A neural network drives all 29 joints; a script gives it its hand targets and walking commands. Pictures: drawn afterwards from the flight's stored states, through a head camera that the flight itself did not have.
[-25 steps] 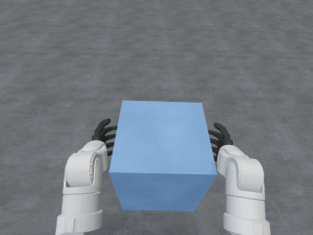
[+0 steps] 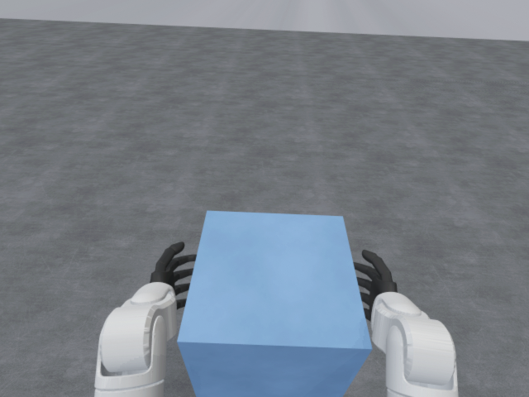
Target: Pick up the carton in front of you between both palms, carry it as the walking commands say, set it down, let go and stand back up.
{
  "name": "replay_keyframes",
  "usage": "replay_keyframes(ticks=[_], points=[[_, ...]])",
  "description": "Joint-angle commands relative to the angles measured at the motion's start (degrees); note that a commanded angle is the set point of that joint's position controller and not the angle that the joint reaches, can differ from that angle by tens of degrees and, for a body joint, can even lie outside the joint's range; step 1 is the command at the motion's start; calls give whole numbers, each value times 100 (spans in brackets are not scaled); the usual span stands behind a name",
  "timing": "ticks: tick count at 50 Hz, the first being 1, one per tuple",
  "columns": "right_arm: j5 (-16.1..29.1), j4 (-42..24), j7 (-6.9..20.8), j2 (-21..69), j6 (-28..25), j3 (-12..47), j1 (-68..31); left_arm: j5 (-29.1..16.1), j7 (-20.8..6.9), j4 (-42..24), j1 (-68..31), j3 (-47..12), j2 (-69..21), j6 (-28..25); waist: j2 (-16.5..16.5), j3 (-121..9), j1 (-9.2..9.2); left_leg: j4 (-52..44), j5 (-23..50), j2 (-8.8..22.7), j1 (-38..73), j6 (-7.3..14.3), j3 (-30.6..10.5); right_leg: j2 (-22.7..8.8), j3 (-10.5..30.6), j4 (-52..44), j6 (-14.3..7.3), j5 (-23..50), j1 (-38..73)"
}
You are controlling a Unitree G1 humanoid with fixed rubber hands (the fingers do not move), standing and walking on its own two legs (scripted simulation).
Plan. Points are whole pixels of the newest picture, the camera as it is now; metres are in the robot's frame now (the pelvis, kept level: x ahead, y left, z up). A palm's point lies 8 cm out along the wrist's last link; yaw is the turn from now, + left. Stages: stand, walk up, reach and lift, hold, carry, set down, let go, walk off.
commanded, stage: carry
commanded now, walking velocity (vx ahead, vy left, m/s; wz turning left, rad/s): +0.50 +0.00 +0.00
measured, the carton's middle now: (270, 314) +0.28 +0.00 +0.02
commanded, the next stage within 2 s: none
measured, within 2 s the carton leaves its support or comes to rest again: neither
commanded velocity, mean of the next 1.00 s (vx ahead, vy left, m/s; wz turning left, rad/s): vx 0.50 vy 0.00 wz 0.00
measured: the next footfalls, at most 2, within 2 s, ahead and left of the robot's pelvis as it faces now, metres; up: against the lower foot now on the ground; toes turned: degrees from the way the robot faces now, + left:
left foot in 0.02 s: +0.19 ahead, +0.11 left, +0.00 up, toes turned +11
right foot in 0.50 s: +0.47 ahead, -0.13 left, +0.00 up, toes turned -13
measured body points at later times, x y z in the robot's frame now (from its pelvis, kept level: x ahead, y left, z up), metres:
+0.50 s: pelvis +0.31 -0.02 -0.01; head +0.27 -0.03 +0.44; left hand +0.58 +0.13 +0.10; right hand +0.58 -0.17 +0.09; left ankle +0.15 +0.10 -0.73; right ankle +0.43 -0.12 -0.74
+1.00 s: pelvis +0.63 -0.01 -0.01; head +0.61 +0.00 +0.44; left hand +0.91 +0.14 +0.08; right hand +0.91 -0.16 +0.08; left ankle +0.75 +0.08 -0.74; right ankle +0.44 -0.12 -0.72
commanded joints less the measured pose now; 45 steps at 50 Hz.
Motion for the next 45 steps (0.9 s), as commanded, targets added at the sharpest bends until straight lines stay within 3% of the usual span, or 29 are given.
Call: replay_keyframes(ticks=[1,2,3,4,5,7,8,9,11,14,20,22,24,25,26,27,28,30,31,33,35,38,45], points=[[2111,71,1272,4803,0,3880,-2521,-2179,-1497,-145,-2428,-3895,-4632,106,-511,-631,-141,-281,-283,-432,1900,134,521,-792,-155,1232,-351,3608,-638],[2076,194,1291,4792,4,3810,-2436,-2165,-1492,-135,-2484,-3882,-4574,130,-18,-943,-267,-517,-790,239,3104,293,-551,-575,-246,2362,-118,2885,-1651],[2019,355,1319,4752,-34,3746,-2445,-2213,-1487,-244,-2662,-3951,-4662,169,1466,-1407,-318,-1118,-1487,1785,4266,1096,-3212,24,-77,4226,149,1424,-3205],[2104,382,1331,4951,-69,3787,-2419,-2251,-1509,-245,-2813,-3993,-4750,149,1799,-1277,-291,-1566,-574,2071,4417,1341,-4077,279,483,5081,60,-454,-4182],[2208,206,1349,5118,-106,3844,-2610,-2309,-1528,-206,-2880,-4019,-4961,91,1328,-1254,-271,-1438,63,2024,4199,1309,-3504,-45,879,5625,-77,-484,-4354],[2357,-74,1387,5498,-212,4007,-2928,-2341,-1549,-261,-2929,-4049,-5285,-41,342,-1157,-233,-1418,128,1791,3415,946,-2568,-478,1123,5292,-201,122,-4195],[2413,-184,1405,5604,-255,4082,-3033,-2309,-1538,-280,-2891,-4070,-5358,-98,295,-1118,-189,-1601,-194,1629,3006,742,-2107,-577,1118,4827,-197,429,-3928],[2445,-234,1419,5625,-291,4116,-3056,-2275,-1515,-313,-2848,-4108,-5420,-141,480,-1111,-185,-1743,-373,1499,2791,654,-1754,-511,949,4481,-181,635,-3728],[2491,-319,1445,5550,-311,4143,-2908,-2218,-1458,-356,-2654,-4120,-5468,-200,767,-1019,-202,-1982,-657,1358,2662,648,-1309,-470,741,3791,-91,893,-3629],[2498,-466,1466,5313,-284,4150,-2744,-2142,-1375,-517,-2504,-4106,-5297,-197,792,-779,-216,-2101,-460,1218,2795,726,-940,-415,488,2564,32,1319,-3719],[2277,-392,1367,4754,-52,3957,-2470,-2155,-1363,-568,-2405,-4005,-4752,75,936,-335,-255,-1809,420,1077,3022,536,-449,-199,51,1165,-71,2050,-3258],[2210,-298,1340,4687,23,3912,-2509,-2175,-1405,-499,-2462,-3933,-4637,162,948,-208,-243,-1535,460,1096,3072,441,-367,-181,-79,899,-150,1907,-2915],[2166,-217,1318,4663,88,3897,-2624,-2186,-1442,-321,-2425,-3830,-4567,223,621,-399,-125,-311,910,773,2600,243,75,134,-459,665,-205,1435,-1601],[2140,-153,1308,4612,117,3881,-2644,-2181,-1458,-218,-2407,-3766,-4546,239,184,-705,-33,845,616,576,1895,61,200,-223,73,659,-227,1150,-511],[2191,-258,1291,4611,172,3936,-2816,-2111,-1481,-57,-2405,-3664,-4461,221,-1169,-1161,42,2578,-519,-13,353,-263,137,-1706,2585,-7,-848,295,703],[2225,-286,1299,4670,195,4010,-3001,-2147,-1496,61,-2377,-3677,-4616,179,-2058,-1154,51,3612,-2174,-443,-900,-252,-296,-2219,3938,-609,-1294,744,1224],[2269,-230,1312,4905,148,4077,-3090,-2216,-1515,-76,-2493,-3706,-4803,150,-1547,-1128,1,4222,-2231,-63,-1127,-75,-848,-2180,3468,-474,-1248,1378,1046],[2319,-279,1333,5242,15,4128,-3234,-2338,-1551,-268,-2795,-3841,-5248,47,-532,-1159,-16,4154,-1609,349,-1046,99,-1058,-1879,2495,-316,-986,1787,434],[2322,-316,1325,5354,-54,4160,-3230,-2392,-1570,-387,-2925,-3907,-5376,-5,-378,-1125,-42,3782,-1281,472,-851,75,-1094,-1760,2091,-468,-839,1718,132],[2296,-357,1282,5562,-152,4204,-3143,-2476,-1592,-553,-2994,-3962,-5440,-60,-552,-1126,-49,3312,-885,389,-648,-5,-867,-1592,1537,-674,-746,1549,-64],[2219,-435,1221,5545,-209,4188,-2964,-2521,-1613,-668,-2868,-3996,-5365,-75,-655,-1021,-42,2741,-653,363,-737,-94,-707,-1528,1231,-860,-815,1487,-49],[2151,-559,1152,5371,-192,4157,-2803,-2528,-1602,-809,-2754,-3996,-5108,-40,-623,-771,-35,1674,-238,284,-888,-175,-459,-1349,849,-888,-861,2051,181],[2162,-392,1228,4925,60,4064,-2621,-2218,-1524,-451,-2341,-3832,-4711,144,-847,-115,-3,78,392,0,-371,40,45,-1168,245,-587,-656,3179,420]])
